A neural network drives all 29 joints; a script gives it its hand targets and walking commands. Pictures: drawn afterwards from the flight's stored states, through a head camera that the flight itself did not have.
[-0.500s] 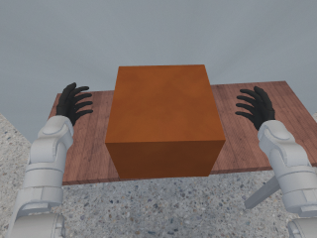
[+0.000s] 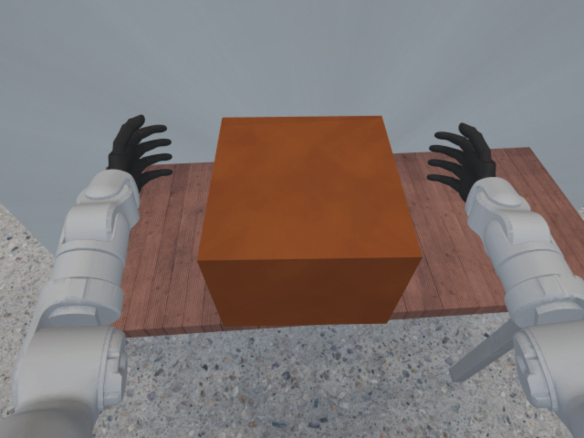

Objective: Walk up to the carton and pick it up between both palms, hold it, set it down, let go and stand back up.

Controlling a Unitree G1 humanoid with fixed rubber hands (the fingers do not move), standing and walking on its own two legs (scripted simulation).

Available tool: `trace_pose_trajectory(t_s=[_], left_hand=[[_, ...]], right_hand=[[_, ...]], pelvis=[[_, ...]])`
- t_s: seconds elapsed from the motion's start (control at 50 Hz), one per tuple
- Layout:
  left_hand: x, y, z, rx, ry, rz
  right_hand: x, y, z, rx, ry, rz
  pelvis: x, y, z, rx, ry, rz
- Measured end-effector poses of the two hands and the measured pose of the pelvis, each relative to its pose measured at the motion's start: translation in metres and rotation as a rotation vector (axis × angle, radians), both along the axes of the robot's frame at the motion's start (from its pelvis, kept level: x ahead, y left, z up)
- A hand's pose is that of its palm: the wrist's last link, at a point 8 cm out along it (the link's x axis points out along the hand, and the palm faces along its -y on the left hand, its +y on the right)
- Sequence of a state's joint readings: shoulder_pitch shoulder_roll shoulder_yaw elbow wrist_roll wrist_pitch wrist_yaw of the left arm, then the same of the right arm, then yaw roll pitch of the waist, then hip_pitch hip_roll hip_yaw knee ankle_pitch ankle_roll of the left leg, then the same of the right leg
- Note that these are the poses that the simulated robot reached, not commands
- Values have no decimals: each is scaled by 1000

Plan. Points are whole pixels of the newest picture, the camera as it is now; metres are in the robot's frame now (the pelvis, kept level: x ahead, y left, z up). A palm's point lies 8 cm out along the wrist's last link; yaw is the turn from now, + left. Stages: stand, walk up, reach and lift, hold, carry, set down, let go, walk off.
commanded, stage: reach and lift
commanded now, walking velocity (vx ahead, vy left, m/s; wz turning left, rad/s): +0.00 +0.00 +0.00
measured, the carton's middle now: (303, 219) +0.44 -0.02 +0.01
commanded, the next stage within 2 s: none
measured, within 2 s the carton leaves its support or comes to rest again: neither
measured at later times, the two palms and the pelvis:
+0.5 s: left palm (155, 225) +0.41 +0.21 +0.05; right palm (446, 227) +0.38 -0.23 +0.04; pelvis -0.01 +0.00 -0.02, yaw +0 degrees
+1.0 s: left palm (190, 229) +0.42 +0.16 +0.03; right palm (419, 236) +0.39 -0.20 +0.01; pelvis -0.03 +0.00 -0.03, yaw -1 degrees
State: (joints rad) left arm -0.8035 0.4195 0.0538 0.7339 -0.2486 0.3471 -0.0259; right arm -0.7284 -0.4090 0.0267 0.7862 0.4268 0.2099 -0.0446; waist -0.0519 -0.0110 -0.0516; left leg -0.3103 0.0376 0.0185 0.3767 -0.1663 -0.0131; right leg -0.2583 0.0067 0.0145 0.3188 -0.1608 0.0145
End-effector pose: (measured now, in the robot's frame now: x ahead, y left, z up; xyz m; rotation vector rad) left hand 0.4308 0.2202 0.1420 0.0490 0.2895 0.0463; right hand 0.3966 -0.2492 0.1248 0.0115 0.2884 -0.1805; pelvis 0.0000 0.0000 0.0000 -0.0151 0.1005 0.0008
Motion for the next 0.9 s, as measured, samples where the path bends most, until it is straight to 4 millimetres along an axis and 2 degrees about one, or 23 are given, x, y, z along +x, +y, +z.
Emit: trace_pose_trajectory(t_s=[0.06,0.2,0.32,0.38,0.48,0.56,0.64,0.74,0.9], left_hand=[[-5,-1,-18,6,7,-5],[-24,-4,-78,19,50,3],[-29,-7,-105,15,47,24],[-25,-8,-106,13,25,35],[-17,-11,-94,12,-39,28],[-16,-15,-86,11,-56,11],[-20,-18,-89,12,-35,10],[-20,-25,-99,20,-23,14],[-11,-51,-111,8,-30,-21]], right_hand=[[-6,3,-19,-8,16,-4],[-21,16,-75,-6,44,3],[-22,23,-101,2,45,6],[-18,22,-101,-9,29,-1],[-13,17,-91,-24,-11,-16],[-15,11,-81,-38,-20,-29],[-19,8,-79,-42,-1,-28],[-20,12,-87,-25,15,-13],[-10,38,-106,2,19,17]], pelvis=[[0,1,0,-2,-1,3],[-2,3,-4,-6,56,5],[-6,3,-11,-11,138,5],[-8,3,-15,-12,175,5],[-12,2,-19,-16,199,5],[-16,1,-20,-14,193,3],[-21,1,-22,-9,191,-1],[-28,0,-26,-5,224,1],[-33,0,-33,-7,277,-2]])
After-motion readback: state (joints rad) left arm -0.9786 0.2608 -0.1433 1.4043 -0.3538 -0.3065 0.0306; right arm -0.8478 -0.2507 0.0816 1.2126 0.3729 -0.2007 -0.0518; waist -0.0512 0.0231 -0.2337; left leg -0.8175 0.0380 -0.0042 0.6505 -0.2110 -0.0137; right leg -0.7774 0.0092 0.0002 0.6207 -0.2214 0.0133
